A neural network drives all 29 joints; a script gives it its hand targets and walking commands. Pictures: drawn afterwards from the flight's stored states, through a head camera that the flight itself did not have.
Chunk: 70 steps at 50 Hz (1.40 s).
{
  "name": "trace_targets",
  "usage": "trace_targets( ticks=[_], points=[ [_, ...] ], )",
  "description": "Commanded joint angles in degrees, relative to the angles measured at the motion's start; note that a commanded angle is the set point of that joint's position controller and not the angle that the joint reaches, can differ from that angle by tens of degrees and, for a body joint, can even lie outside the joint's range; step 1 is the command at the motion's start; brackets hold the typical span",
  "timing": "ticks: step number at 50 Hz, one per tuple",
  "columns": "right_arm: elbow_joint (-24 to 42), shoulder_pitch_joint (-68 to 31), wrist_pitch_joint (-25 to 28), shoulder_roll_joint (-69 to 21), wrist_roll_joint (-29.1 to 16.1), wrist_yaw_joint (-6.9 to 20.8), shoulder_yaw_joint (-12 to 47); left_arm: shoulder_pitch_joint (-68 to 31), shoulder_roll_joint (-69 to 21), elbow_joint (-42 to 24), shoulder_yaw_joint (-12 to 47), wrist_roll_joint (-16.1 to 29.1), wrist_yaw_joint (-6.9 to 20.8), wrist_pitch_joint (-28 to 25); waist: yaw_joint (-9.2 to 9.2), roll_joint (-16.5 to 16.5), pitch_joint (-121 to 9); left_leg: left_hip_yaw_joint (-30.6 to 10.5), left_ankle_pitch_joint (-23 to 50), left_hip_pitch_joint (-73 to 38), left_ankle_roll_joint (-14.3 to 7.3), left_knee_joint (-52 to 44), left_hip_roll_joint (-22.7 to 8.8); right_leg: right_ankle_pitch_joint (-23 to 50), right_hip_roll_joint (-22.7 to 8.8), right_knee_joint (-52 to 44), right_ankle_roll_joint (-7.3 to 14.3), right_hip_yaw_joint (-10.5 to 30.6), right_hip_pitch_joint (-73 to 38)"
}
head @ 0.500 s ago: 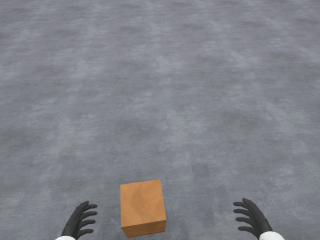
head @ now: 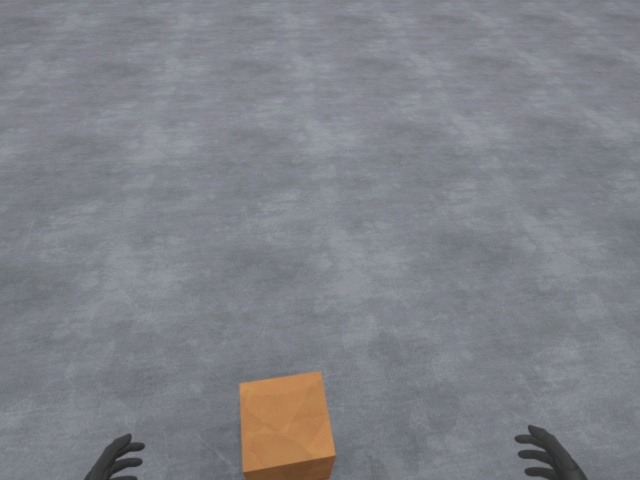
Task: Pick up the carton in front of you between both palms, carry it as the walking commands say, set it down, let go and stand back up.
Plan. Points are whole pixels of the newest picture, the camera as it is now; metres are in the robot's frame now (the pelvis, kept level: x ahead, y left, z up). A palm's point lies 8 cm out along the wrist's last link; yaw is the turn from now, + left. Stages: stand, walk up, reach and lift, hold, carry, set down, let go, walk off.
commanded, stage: stand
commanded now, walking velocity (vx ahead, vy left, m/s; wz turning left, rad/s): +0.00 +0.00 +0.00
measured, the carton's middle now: (286, 433) +0.37 +0.07 -0.64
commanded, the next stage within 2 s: none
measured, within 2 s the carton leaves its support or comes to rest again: neither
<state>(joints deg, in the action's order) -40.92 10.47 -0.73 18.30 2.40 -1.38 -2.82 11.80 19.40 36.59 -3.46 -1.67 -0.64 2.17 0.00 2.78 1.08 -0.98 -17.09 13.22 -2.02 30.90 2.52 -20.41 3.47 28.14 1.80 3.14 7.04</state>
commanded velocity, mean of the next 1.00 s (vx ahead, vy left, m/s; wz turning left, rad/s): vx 0.00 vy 0.00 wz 0.00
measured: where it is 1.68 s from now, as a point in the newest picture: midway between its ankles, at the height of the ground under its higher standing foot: outside the picture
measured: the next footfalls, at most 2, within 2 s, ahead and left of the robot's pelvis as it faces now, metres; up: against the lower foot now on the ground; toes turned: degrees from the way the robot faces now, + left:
none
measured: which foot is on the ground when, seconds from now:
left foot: down 0.00-1.00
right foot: down 0.00-1.00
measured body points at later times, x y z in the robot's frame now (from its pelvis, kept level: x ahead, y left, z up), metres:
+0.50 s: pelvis +0.00 +0.01 +0.01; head +0.00 +0.03 +0.45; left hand +0.12 +0.31 -0.11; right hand +0.12 -0.29 -0.09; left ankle -0.01 +0.10 -0.73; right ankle -0.06 -0.10 -0.73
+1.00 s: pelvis -0.02 +0.01 +0.01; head -0.02 +0.02 +0.46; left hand +0.09 +0.32 -0.11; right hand +0.08 -0.31 -0.10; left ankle -0.01 +0.10 -0.73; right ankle -0.06 -0.10 -0.73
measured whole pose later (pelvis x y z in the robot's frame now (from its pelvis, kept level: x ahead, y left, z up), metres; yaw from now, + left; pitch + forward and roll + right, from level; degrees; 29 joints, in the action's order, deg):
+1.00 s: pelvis -0.02 +0.01 +0.01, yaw -1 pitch -2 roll +0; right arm -58.1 7.0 0.6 21.0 1.1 -1.0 -0.8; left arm 9.9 22.0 53.9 -0.3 -0.8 -1.2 -0.4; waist -0.4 1.3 1.6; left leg -0.1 -11.0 8.2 -2.6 21.6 2.9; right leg -14.8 2.2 20.3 0.8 4.1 3.0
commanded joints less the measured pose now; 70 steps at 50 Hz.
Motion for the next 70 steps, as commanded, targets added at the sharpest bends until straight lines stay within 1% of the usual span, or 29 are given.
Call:
trace_targets(
  ticks=[1,8,16,30,41,51,70],
  points=[
    [1.1,-2.7,1.4,8.6,0.0,-0.4,-1.5,-1.3,7.3,-1.2,-1.3,0.0,-0.5,-1.7,0.0,-5.4,-4.7,-7.8,21.2,-5.7,0.4,-5.4,-7.9,16.6,-5.7,-2.5,-1.9,4.0,2.0],
    [-2.1,-3.3,1.8,9.9,-0.2,-0.5,-1.1,-0.9,8.2,2.2,-0.7,0.2,-0.8,-2.2,-0.23,-3.7,-4.6,-7.5,25.4,-8.2,0.4,-5.9,-8.1,18.5,-6.3,-2.9,-1.9,4.1,2.3],
    [-5.1,-4.3,2.0,10.5,-0.5,-0.4,-0.8,-1.2,9.0,5.0,-0.1,0.4,-1.0,-2.5,-0.24,-2.3,-3.7,-7.3,23.8,-8.6,0.6,-7.0,-7.9,17.8,-7.0,-4.3,-1.9,4.8,2.0],
    [-10.1,-5.5,2.0,11.4,-0.9,0.0,-0.2,-2.2,10.4,9.8,0.7,0.6,-1.0,-3.0,-0.39,-2.7,-1.5,-7.6,17.4,-8.1,0.4,-10.2,-8.1,14.4,-8.1,-8.3,-1.5,6.5,1.6],
    [-13.4,-5.8,1.9,12.2,-1.2,0.1,0.1,-3.0,11.2,13.3,1.2,0.8,-0.8,-3.2,-0.42,-2.4,-0.6,-7.9,14.7,-8.2,0.4,-11.9,-8.5,12.9,-8.7,-10.7,-1.3,6.9,1.2],
    [-15.4,-6.0,1.9,12.8,-1.4,0.2,0.4,-3.7,11.8,15.6,1.5,0.9,-0.7,-3.2,-0.36,-2.4,-0.6,-8.0,14.7,-8.4,0.4,-12.4,-8.8,13.2,-9.0,-11.6,-1.1,6.9,0.6],
    [-17.4,-6.4,1.9,13.5,-1.7,0.2,0.6,-4.7,12.6,18.4,1.9,1.1,-0.7,-3.2,-0.31,-2.7,-1.0,-8.1,17.3,-9.3,0.4,-12.6,-9.1,15.2,-9.3,-12.0,-1.0,6.5,-0.4]
  ],
)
